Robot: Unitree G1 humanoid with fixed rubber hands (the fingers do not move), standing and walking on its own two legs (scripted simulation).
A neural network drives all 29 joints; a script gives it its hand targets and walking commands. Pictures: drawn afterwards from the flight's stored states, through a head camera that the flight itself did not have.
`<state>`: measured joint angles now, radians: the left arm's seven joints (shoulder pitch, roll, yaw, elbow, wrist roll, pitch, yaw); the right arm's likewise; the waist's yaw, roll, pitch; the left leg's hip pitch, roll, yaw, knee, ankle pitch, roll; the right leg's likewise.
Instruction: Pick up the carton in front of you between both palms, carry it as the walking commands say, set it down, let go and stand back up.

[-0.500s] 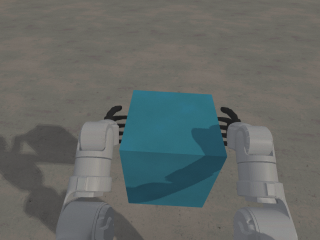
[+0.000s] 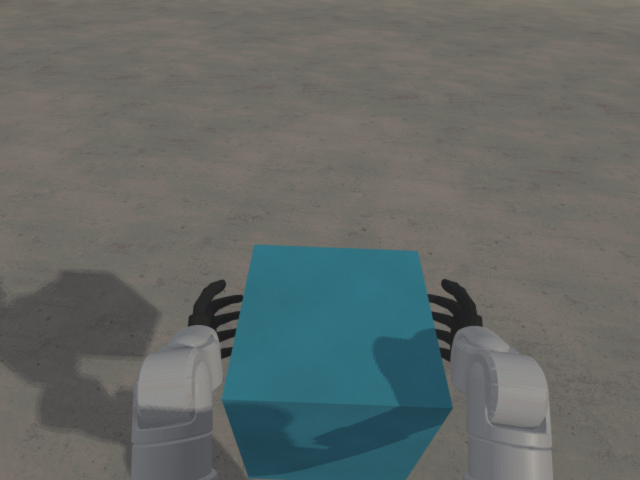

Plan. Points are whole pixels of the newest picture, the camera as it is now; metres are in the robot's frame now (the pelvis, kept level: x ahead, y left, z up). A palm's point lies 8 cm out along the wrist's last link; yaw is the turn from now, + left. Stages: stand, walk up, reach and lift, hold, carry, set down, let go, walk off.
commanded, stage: carry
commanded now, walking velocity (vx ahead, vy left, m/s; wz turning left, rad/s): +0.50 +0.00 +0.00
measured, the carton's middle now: (330, 367) +0.29 +0.01 +0.01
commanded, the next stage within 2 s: none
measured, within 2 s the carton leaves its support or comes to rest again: neither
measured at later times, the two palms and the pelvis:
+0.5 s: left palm (273, 197) +0.56 +0.11 +0.08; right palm (444, 200) +0.58 -0.19 +0.08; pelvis +0.30 -0.04 +0.00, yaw +2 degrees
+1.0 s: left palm (268, 114) +0.89 +0.16 +0.08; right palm (396, 114) +0.88 -0.14 +0.09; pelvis +0.62 +0.02 +0.01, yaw -1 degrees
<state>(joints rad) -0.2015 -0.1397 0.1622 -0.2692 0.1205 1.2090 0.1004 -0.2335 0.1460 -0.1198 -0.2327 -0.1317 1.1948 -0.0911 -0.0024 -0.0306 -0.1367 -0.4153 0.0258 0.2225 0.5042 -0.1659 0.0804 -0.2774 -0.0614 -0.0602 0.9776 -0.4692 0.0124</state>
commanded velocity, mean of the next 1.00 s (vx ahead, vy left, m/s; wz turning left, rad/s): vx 0.43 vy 0.00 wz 0.00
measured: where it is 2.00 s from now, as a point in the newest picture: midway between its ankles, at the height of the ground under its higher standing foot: (323, 352)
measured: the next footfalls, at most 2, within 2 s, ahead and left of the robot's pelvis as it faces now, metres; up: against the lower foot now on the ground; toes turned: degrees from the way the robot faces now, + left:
right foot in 0.36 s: +0.41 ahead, -0.14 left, +0.00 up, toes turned -12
left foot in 0.84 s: +0.74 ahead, +0.12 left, +0.00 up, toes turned +9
